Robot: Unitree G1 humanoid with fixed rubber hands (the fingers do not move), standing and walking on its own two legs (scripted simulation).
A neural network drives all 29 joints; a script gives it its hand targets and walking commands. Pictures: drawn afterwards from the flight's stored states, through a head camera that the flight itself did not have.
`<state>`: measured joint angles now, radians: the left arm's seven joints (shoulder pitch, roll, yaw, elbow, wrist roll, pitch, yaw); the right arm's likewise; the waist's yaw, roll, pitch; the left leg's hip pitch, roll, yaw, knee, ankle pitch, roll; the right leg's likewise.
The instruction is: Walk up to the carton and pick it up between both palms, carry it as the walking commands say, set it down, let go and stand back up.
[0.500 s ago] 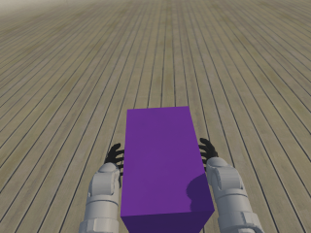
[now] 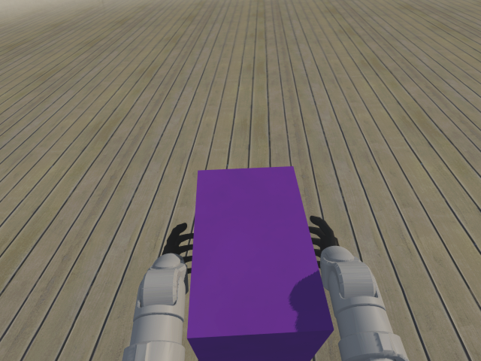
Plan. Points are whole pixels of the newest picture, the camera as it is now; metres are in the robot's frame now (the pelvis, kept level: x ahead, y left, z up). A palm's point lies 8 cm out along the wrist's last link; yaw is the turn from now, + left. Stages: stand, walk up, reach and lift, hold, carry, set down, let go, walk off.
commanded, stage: hold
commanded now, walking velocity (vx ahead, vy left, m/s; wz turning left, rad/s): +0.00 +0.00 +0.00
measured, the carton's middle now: (250, 273) +0.29 +0.00 -0.02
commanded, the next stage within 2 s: carry in 0.48 s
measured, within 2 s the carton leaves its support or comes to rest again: neither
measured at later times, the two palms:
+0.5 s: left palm (172, 266) +0.28 +0.14 +0.04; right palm (329, 259) +0.28 -0.14 +0.03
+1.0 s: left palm (199, 198) +0.39 +0.09 +0.09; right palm (342, 206) +0.36 -0.18 +0.07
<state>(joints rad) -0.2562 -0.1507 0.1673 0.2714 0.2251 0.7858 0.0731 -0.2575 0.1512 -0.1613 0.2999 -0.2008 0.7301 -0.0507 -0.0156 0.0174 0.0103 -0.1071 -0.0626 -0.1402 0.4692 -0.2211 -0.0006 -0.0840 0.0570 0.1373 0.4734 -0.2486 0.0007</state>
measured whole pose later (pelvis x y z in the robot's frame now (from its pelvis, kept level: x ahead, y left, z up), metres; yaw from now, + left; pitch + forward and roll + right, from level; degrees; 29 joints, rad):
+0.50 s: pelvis +0.00 +0.00 +0.00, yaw +0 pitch -8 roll +0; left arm -0.26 -0.15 0.17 0.27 0.23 0.80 0.07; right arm -0.25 0.15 -0.16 0.29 -0.20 0.74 -0.05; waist -0.01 0.01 0.01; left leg -0.12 -0.06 -0.13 0.48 -0.22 0.00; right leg -0.10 0.06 0.14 0.49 -0.25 0.00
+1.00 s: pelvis +0.13 -0.02 -0.01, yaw -3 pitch +6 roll +0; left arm -0.11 -0.13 0.01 -0.19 0.04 1.15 0.19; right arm -0.04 0.13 -0.06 -0.22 -0.03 1.10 -0.18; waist -0.02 0.03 -0.30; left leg -0.30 0.04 0.06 0.75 -0.45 -0.02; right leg -0.20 -0.01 -0.07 0.54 -0.44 -0.01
